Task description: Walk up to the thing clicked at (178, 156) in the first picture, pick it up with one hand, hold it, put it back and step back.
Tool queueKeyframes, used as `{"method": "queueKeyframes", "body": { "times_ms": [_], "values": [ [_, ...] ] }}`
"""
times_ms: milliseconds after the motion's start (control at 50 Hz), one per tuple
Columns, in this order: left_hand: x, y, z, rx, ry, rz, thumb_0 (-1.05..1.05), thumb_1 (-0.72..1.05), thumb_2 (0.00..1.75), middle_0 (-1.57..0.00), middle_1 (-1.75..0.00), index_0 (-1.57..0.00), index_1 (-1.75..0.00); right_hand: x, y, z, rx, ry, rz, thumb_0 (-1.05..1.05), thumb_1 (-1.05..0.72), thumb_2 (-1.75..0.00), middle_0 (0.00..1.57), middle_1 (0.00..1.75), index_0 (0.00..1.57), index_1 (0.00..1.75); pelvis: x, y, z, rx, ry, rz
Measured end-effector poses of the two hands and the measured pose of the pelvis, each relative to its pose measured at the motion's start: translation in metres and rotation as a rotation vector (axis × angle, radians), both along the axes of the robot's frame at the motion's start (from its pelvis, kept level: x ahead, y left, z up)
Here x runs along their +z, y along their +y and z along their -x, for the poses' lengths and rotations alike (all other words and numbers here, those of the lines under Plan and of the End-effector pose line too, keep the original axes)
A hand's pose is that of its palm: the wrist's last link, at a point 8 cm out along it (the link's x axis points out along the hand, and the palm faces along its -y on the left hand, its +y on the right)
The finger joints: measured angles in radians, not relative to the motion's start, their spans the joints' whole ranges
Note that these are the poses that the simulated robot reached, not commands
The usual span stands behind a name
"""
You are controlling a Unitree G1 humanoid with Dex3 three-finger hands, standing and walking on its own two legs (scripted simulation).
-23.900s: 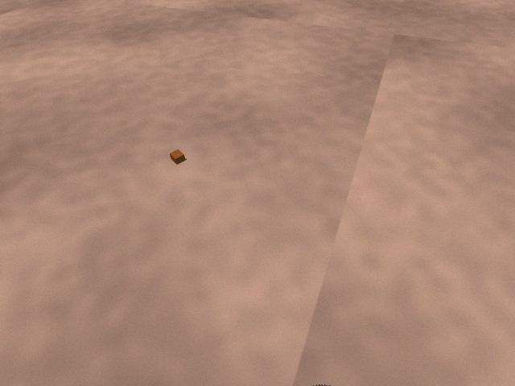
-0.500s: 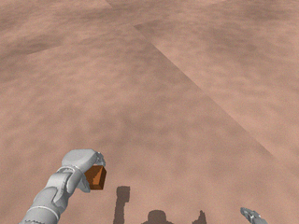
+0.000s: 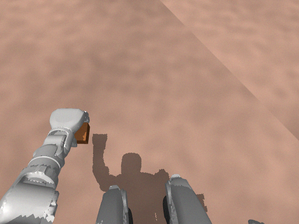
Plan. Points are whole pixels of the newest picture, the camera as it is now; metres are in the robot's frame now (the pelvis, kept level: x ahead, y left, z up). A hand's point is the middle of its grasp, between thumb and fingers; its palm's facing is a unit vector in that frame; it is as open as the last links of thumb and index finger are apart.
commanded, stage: crouch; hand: left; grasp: from above
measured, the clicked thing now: (77, 133) +0.43 +0.20 -0.14
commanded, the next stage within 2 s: lower in 1.32 s
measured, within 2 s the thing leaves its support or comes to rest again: neither
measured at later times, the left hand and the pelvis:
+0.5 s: hand (90, 139) +0.47 +0.20 -0.31, palm faces -0.44 +0.05 -0.90, open 8.6 cm; pelvis -0.01 +0.00 -0.16, yaw -1 degrees
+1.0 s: hand (96, 140) +0.49 +0.19 -0.39, palm faces -0.46 +0.04 -0.89, open 8.6 cm; pelvis -0.02 +0.00 -0.23, yaw -3 degrees
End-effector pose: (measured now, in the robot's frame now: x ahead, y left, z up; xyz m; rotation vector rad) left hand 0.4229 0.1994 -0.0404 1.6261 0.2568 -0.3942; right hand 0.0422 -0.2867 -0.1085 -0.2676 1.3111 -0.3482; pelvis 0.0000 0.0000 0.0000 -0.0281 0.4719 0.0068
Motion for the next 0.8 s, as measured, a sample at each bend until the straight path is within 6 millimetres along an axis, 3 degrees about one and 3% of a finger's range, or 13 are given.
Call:
{"method": "queueKeyframes", "body": {
  "times_ms": [100,180,280,440,600,800],
  "values": [
    [-0.046,-0.006,-0.013,0.005,0.012,0.006,0.00,0.23,0.16,-0.90,-0.23,-0.92,-0.20,-0.040,0.008,0.036,-0.038,0.065,-0.005,0.01,-0.91,-0.91,0.20,0.30,0.20,0.30,-0.039,0.003,0.010,-0.001,0.057,0.006],
    [-0.082,-0.010,-0.021,0.005,0.038,0.015,0.00,0.23,0.17,-0.90,-0.24,-0.92,-0.21,-0.068,0.016,0.050,-0.045,0.085,-0.019,0.01,-0.91,-0.90,0.20,0.30,0.20,0.30,-0.068,0.004,0.015,0.000,0.094,0.011],
    [-0.130,-0.012,-0.029,-0.003,0.063,0.039,0.00,0.22,0.17,-0.90,-0.23,-0.92,-0.20,-0.100,0.021,0.051,-0.020,0.090,-0.032,0.01,-0.90,-0.90,0.20,0.30,0.20,0.30,-0.103,0.004,0.018,0.001,0.137,0.019],
    [-0.197,-0.004,-0.045,-0.009,0.052,0.055,0.00,0.24,0.16,-0.90,-0.20,-0.92,-0.17,-0.143,0.020,0.033,0.057,0.101,-0.038,0.01,-0.90,-0.90,0.20,0.30,0.20,0.30,-0.149,0.003,0.016,0.008,0.194,0.035],
    [-0.234,-0.002,-0.061,0.009,0.049,0.060,0.00,0.26,0.13,-0.90,-0.16,-0.93,-0.13,-0.169,0.016,0.025,0.104,0.131,-0.058,0.00,-0.90,-0.90,0.20,0.30,0.20,0.30,-0.176,0.001,0.013,0.010,0.215,0.043],
    [-0.264,-0.008,-0.072,0.013,0.064,0.071,0.00,0.26,0.15,-0.90,-0.15,-0.93,-0.11,-0.189,0.013,0.045,0.099,0.184,-0.083,0.00,-0.91,-0.91,0.20,0.30,0.20,0.30,-0.201,-0.003,0.015,0.002,0.203,0.047]
  ]
}}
